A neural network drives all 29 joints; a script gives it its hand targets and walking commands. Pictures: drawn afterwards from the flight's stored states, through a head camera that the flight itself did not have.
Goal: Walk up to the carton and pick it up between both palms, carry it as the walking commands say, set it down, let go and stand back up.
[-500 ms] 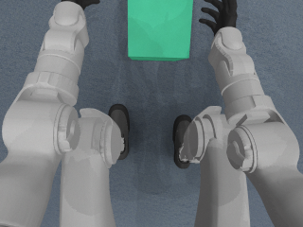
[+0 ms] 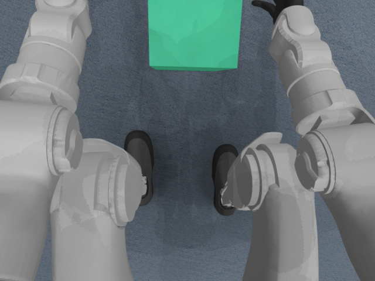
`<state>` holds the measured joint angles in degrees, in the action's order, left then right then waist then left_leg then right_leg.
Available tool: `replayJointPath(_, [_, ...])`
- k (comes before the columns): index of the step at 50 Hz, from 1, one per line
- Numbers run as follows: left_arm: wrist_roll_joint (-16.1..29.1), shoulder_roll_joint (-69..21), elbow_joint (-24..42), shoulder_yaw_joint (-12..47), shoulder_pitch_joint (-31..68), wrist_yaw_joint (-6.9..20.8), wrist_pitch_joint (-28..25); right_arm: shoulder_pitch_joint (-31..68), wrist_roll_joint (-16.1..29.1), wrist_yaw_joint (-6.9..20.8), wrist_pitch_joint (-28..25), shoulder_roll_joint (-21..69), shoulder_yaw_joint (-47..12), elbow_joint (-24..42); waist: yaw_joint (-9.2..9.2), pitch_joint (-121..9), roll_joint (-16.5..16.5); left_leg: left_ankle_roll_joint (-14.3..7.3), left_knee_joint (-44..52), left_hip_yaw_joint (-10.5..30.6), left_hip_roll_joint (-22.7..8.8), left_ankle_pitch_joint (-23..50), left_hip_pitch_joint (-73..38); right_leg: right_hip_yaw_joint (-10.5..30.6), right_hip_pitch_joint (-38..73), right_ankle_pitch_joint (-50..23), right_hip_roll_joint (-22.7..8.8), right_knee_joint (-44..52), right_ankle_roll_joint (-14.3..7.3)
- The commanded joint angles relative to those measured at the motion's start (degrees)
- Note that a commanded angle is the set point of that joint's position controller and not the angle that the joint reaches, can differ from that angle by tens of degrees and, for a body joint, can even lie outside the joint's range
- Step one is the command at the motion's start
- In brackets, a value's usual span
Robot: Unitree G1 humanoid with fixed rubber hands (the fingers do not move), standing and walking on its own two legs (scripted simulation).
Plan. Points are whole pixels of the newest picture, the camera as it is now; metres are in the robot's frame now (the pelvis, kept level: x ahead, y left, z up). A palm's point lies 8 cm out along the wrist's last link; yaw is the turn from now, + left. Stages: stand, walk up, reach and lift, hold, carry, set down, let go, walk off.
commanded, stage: reach and lift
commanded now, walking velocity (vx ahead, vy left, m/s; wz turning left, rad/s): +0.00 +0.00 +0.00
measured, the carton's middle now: out of the picture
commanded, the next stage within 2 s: none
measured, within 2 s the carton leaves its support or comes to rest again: leaves its support in 1.40 s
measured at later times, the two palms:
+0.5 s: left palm out of the picture +0.56 +0.13 -0.18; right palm (272, 4) +0.54 -0.12 -0.18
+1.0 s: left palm out of the picture +0.56 +0.14 -0.18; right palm (273, 1) +0.54 -0.12 -0.18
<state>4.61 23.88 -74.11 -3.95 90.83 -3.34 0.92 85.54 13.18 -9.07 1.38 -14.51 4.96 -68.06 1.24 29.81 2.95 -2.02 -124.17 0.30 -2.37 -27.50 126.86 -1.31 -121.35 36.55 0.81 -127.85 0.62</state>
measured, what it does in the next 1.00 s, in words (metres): stands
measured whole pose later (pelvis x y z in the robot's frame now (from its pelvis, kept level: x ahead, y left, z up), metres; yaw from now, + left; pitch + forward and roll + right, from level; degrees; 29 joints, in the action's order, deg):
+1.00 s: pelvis +0.00 -0.01 -0.01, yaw -1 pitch +30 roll -1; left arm 3.0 20.1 -72.9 -11.0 93.4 2.1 6.0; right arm 88.0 3.9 -4.1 7.3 -9.1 12.2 -65.0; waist 0.9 29.8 3.1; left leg -0.2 -125.8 1.9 -2.2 -28.7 127.0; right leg -1.3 -122.8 36.5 5.4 -129.4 0.7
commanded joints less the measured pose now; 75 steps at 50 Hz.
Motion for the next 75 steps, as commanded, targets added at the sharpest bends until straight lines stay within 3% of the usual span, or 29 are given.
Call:
replayJointPath(1, [8.8, 1.9, 4.6, 2.8, 10.9, 0.4, -1.9, 10.7, 2.8, 0.9, -2.2, -0.6, -1.8, 4.4, -3.61, -68.1, -5.4, 2.0, 6.3, 2.1, 3.1, 15.7, -37.4, -0.3, 15.8, -16.4, 4.8, 10.7, 1.8])
replayJointPath(6, [7.6, 0.8, 4.1, 2.1, 11.1, 0.8, -1.9, 12.7, 2.9, 1.3, -2.1, 1.7, -2.8, 5.4, -4.98, -66.3, -4.1, 1.7, 6.5, 1.8, 3.2, 14.0, -35.2, -0.1, 16.0, -15.5, 5.0, 11.3, 1.9])
replayJointPath(9, [8.2, -1.8, 3.2, 3.4, 11.4, 1.3, -2.0, 12.3, 2.7, 1.6, -2.0, 3.7, -3.0, 4.6, -3.78, -65.7, -3.5, 1.5, 6.6, 2.0, 3.4, 14.2, -35.4, -0.5, 15.9, -15.7, 5.4, 11.3, 1.9])
replayJointPath(10, [7.7, -2.7, 4.1, 3.3, 11.8, 1.4, -2.2, 13.3, 2.9, 1.9, -2.1, 5.1, -4.1, 5.5, -5.09, -65.9, -4.2, 1.6, 6.2, 1.7, 3.5, 15.1, -35.8, 0.1, 16.0, -16.4, 5.5, 11.4, 1.9])
replayJointPath(16, [6.5, -10.0, 3.4, 3.3, 12.5, 2.8, -1.7, 15.6, 1.8, 3.6, -1.7, 11.7, -4.1, 5.6, -4.71, -63.5, -4.3, 1.3, 6.2, 2.1, 4.3, 14.4, -35.8, 0.1, 14.8, -15.4, 6.0, 11.2, 1.7])
replayJointPath(20, [3.5, -13.6, 4.5, 0.7, 13.9, 3.5, -1.3, 14.7, -2.2, 4.0, -1.4, 14.0, -0.3, 4.3, -3.31, -61.5, -5.5, 1.6, 6.0, 1.7, 5.1, 13.5, -34.4, -0.1, 14.0, -15.3, 6.6, 11.0, 1.6])
replayJointPath(22, [0.6, -13.0, 2.9, -1.8, 11.7, 3.2, -0.9, 13.1, -4.8, 3.9, -1.2, 13.5, 2.7, 2.7, -3.9, -58.3, -5.6, 1.8, 6.8, 1.8, 5.5, 12.7, -34.5, -0.5, 12.5, -14.3, 6.8, 11.3, 2.0])
replayJointPath(25, [-3.0, -17.6, 1.6, -4.1, 12.2, 4.0, -0.3, 15.9, -6.3, 5.5, -0.5, 20.5, 1.8, 3.9, -6.26, -55.5, -3.3, 1.2, 7.1, 1.6, 5.8, 10.5, -32.1, -0.2, 11.2, -12.6, 7.3, 11.8, 2.4])
replayJointPath(27, [-5.5, -22.9, 1.4, -5.0, 13.0, 5.3, 0.3, 19.1, -7.1, 7.3, 0.3, 27.5, 0.9, 5.5, -8.62, -54.5, -2.0, 0.6, 7.5, 1.8, 6.2, 10.3, -32.0, -0.1, 11.1, -12.2, 7.7, 11.6, 2.8])
replayJointPath(28, [-6.2, -27.4, 1.6, -4.6, 14.2, 6.3, 0.7, 20.6, -7.2, 8.3, 0.5, 31.5, -0.4, 7.0, -9.13, -54.9, -2.9, 0.7, 7.0, 1.3, 6.2, 10.6, -31.5, 0.3, 11.4, -12.7, 8.1, 11.5, 2.6])
replayJointPath(32, [-7.5, -42.5, 4.4, -1.7, 18.6, 10.9, 2.7, 22.5, -9.4, 12.7, 2.6, 47.3, -0.9, 7.5, -8.05, -52.6, -3.8, 0.5, 6.5, 0.4, 7.0, 9.2, -29.8, -0.3, 9.7, -12.2, 9.2, 11.3, 2.4])
replayJointPath(34, [-8.4, -46.4, 5.2, -1.5, 18.8, 12.5, 3.8, 22.6, -10.4, 14.5, 3.6, 50.8, -0.6, 8.2, -8.69, -51.9, -4.4, 0.4, 6.0, -0.1, 7.1, 8.7, -29.2, 0.0, 8.4, -11.3, 9.6, 11.2, 2.2])
replayJointPath(35, [-8.6, -47.4, 6.0, -1.9, 18.2, 13.2, 4.3, 22.2, -10.9, 15.1, 4.1, 52.5, -0.2, 8.4, -7.93, -51.3, -2.9, -0.2, 6.0, 0.1, 7.2, 8.4, -29.2, -0.8, 8.0, -10.9, 9.8, 11.2, 2.5])
replayJointPath(38, [-9.1, -49.7, 7.0, -2.4, 17.4, 14.7, 5.3, 22.5, -11.1, 16.5, 5.2, 55.8, -0.9, 10.2, -9.52, -52.3, -2.1, -0.5, 5.4, -1.0, 7.2, 8.0, -28.1, -0.6, 8.6, -10.4, 10.0, 11.5, 2.6])
replayJointPath(39, [-9.0, -50.0, 6.7, -2.3, 17.0, 15.2, 5.7, 21.5, -11.5, 16.6, 5.6, 56.1, -0.6, 10.0, -8.74, -52.0, -2.2, -0.5, 5.2, -1.0, 7.0, 7.6, -27.2, -0.4, 8.8, -10.3, 10.0, 11.5, 2.5])
replayJointPath(40, [-9.1, -50.3, 7.1, -2.2, 16.8, 15.6, 5.9, 21.3, -11.7, 16.9, 6.0, 57.4, -0.4, 9.7, -9.19, -51.7, -2.5, -0.7, 4.9, -1.5, 7.2, 7.9, -26.3, -0.1, 8.8, -10.8, 10.0, 11.7, 2.4])
replayJointPath(47, [-8.0, -53.8, 7.9, -1.4, 16.0, 17.2, 6.7, 22.7, -9.6, 17.2, 6.7, 61.5, -2.5, 11.6, -10.11, -51.9, -2.5, -1.5, 4.6, -1.9, 7.1, 9.3, -25.9, 0.0, 9.9, -12.0, 10.2, 11.2, 2.4])
replayJointPath(53, [-6.4, -56.8, 8.4, 0.4, 15.7, 17.6, 6.9, 22.9, -8.3, 17.1, 6.8, 63.6, -3.4, 12.1, -9.13, -52.4, -3.2, -1.6, 4.1, -2.0, 7.4, 10.9, -27.4, -0.1, 10.7, -13.2, 10.6, 10.8, 1.9])
replayJointPath(57, [-5.5, -58.3, 9.7, 1.7, 15.4, 17.4, 6.8, 24.1, -6.8, 17.0, 6.7, 65.4, -5.0, 13.5, -9.94, -54.7, -3.6, -1.9, 4.3, -1.9, 7.7, 12.4, -29.1, -0.4, 12.5, -14.6, 10.8, 10.4, 2.0])
replayJointPath(59, [-4.7, -59.5, 10.4, 2.3, 16.4, 17.3, 6.8, 24.9, -6.3, 16.6, 6.8, 66.0, -5.9, 14.4, -9.46, -57.3, -2.6, -1.7, 4.0, -2.0, 7.7, 12.7, -29.9, -0.5, 15.0, -15.3, 10.9, 10.3, 1.9])
replayJointPath(60, [-4.7, -59.6, 10.9, 2.6, 16.4, 17.2, 6.9, 25.4, -5.8, 16.6, 6.7, 66.7, -6.3, 15.1, -10.5, -58.0, -3.2, -1.7, 4.0, -2.1, 7.8, 13.6, -30.4, -0.5, 14.8, -16.0, 11.0, 10.2, 1.9])
replayJointPath(64, [-2.2, -61.3, 15.0, 5.0, 19.6, 16.5, 6.9, 28.6, -3.6, 15.7, 6.6, 68.2, -8.5, 19.3, -10.33, -69.1, -3.0, -1.4, 3.5, -2.3, 7.9, 17.8, -36.0, -1.1, 21.1, -20.3, 11.3, 9.3, 2.0])
replayJointPath(68, [-0.9, -63.8, 16.7, 5.3, 20.7, 15.5, 7.5, 33.5, -1.4, 14.6, 6.2, 69.6, -11.6, 25.6, -12.12, -80.5, -3.5, -0.9, 2.6, -3.7, 8.2, 22.2, -40.4, -1.3, 26.0, -24.2, 11.7, 9.2, 2.2])
replayJointPath(72, [0.5, -68.1, 18.6, 7.0, 21.7, 15.0, 9.1, 36.9, 0.4, 13.3, 6.3, 71.0, -13.3, 30.8, -11.26, -92.7, -5.0, -0.1, 2.7, -4.3, 8.5, 25.2, -45.1, -1.8, 32.2, -27.6, 11.9, 9.2, 2.3])
replayJointPath(75, [0.1, -71.7, 18.7, 6.8, 21.1, 15.2, 10.8, 36.6, -0.9, 12.9, 7.4, 72.1, -12.4, 31.0, -9.72, -95.9, -5.1, 0.2, 3.5, -4.4, 8.8, 23.3, -46.6, -2.5, 32.0, -25.2, 12.0, 10.2, 2.3])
